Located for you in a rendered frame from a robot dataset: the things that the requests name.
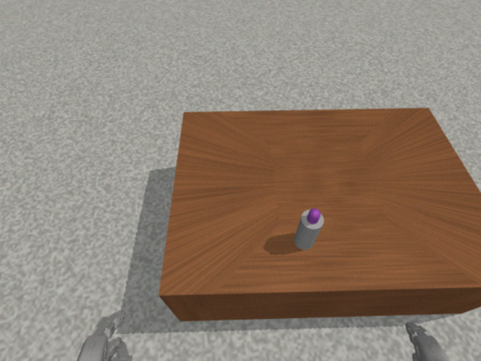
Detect bottle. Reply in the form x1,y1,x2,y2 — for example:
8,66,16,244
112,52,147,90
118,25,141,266
294,208,324,250

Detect left robot hand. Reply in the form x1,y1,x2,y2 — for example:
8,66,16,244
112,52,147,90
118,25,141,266
77,310,132,361

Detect right robot hand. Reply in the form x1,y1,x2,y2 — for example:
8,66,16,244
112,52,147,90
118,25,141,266
406,322,449,361

